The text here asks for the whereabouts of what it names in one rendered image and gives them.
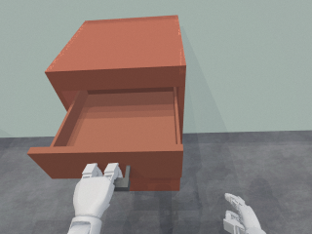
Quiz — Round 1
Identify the cabinet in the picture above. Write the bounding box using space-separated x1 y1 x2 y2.
45 15 186 191

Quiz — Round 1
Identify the left robot forearm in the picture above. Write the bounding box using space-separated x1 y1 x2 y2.
67 214 102 234

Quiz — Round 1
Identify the drawer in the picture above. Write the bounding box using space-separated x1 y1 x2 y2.
26 87 183 179

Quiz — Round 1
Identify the handle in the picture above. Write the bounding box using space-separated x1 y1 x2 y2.
113 165 131 192

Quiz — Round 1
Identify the robot right hand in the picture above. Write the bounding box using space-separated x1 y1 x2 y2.
223 193 261 234

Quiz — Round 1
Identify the robot left hand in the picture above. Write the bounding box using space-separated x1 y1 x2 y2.
73 163 123 218

